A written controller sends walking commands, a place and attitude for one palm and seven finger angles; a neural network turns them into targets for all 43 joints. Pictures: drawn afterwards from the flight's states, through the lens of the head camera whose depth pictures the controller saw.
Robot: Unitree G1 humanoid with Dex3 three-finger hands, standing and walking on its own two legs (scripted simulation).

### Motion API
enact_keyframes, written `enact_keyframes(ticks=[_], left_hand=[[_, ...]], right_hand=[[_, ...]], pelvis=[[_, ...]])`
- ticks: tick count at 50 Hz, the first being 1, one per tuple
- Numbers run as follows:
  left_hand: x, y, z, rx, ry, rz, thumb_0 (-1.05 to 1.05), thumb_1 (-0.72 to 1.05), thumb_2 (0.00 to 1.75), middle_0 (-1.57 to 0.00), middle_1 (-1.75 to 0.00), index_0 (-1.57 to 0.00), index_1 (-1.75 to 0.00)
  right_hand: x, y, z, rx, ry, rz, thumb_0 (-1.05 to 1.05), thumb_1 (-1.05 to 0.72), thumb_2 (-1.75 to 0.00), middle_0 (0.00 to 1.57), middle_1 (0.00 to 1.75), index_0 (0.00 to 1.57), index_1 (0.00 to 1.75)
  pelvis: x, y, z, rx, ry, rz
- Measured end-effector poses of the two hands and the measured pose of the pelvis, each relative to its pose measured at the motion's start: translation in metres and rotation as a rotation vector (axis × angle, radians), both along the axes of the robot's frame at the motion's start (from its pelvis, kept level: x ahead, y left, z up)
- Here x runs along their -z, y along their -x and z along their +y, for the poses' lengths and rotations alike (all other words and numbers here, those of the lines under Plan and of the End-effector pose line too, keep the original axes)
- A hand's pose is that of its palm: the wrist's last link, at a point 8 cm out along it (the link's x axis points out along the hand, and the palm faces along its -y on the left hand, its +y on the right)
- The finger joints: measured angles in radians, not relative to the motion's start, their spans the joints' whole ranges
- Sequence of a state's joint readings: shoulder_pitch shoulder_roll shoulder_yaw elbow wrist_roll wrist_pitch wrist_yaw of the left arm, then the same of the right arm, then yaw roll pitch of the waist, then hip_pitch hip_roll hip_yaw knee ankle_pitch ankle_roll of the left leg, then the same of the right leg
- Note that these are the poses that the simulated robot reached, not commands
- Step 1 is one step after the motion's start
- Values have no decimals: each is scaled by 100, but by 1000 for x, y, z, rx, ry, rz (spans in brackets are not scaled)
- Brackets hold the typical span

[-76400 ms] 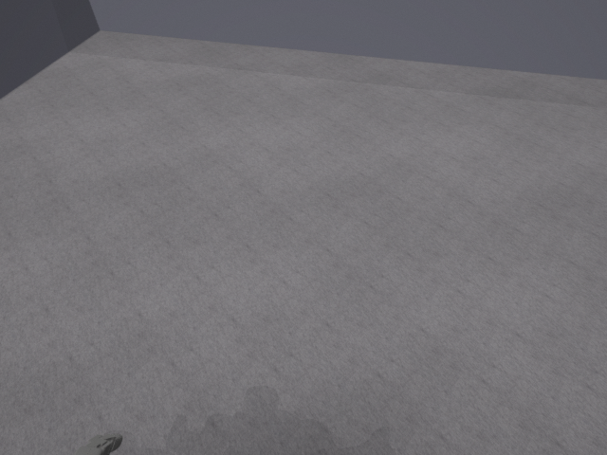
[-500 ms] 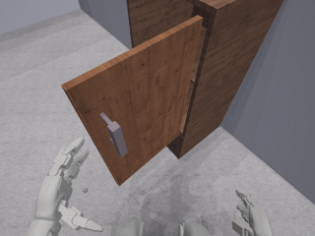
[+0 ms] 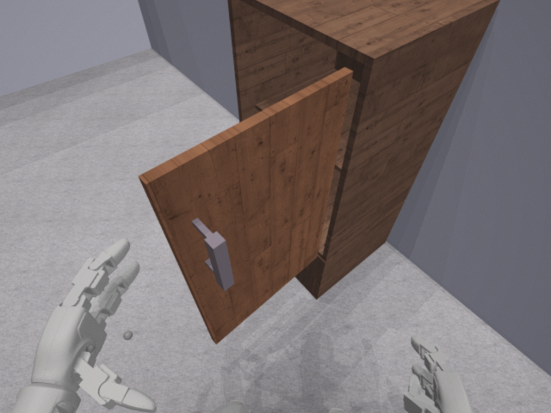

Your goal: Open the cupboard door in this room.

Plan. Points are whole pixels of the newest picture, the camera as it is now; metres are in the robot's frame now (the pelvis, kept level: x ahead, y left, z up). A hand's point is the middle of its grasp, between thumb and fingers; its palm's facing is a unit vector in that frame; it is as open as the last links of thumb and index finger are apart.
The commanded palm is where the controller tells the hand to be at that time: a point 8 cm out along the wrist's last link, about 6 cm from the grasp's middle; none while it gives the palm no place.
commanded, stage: draw the hand back to the body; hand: left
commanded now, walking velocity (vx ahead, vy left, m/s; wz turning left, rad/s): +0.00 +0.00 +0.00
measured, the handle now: (213, 255) +0.34 +0.12 +0.03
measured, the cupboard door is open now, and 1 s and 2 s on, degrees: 93 93 93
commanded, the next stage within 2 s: step back with the hand held close in 1.22 s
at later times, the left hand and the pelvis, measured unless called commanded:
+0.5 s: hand (43, 300) +0.21 +0.25 +0.15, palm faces +0.33 -0.87 -0.38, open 13.2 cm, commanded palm +0.17 +0.30 +0.18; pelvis +0.02 +0.02 +0.06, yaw +0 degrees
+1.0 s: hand out of the picture +0.22 +0.27 +0.23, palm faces +0.44 -0.81 -0.39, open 7.8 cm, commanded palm +0.17 +0.30 +0.24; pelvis +0.03 +0.01 +0.07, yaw -1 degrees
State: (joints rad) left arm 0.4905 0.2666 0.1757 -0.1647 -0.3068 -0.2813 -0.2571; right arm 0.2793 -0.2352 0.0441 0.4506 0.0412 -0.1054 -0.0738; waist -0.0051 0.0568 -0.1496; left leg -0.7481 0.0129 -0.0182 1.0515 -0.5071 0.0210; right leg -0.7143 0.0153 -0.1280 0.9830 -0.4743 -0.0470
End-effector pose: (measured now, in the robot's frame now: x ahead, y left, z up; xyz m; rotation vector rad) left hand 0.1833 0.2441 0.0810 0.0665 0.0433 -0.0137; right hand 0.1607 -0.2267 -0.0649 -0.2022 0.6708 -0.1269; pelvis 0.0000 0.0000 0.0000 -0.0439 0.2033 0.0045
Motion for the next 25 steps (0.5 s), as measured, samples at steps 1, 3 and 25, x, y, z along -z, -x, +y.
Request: enact_keyframes(ticks=[1,3,25], left_hand=[[-3,1,1,1,0,-2,-1,-50,30,-15,-30,-15,-30],[-9,2,4,2,-1,-8,-1,-50,30,-15,-30,-15,-30],[-90,9,48,-365,-322,27,-1,1,52,-17,-30,-18,-30]], right_hand=[[-3,-1,0,-1,3,-7,1,-90,-90,20,30,20,30],[-8,-3,1,-1,7,-19,1,-90,-90,20,30,20,30],[-50,-32,34,-67,6,-27,1,-90,-90,20,30,20,30]], pelvis=[[-2,-1,1,0,1,-5],[-5,-2,3,0,2,-17],[-55,-24,20,4,-21,-197]])
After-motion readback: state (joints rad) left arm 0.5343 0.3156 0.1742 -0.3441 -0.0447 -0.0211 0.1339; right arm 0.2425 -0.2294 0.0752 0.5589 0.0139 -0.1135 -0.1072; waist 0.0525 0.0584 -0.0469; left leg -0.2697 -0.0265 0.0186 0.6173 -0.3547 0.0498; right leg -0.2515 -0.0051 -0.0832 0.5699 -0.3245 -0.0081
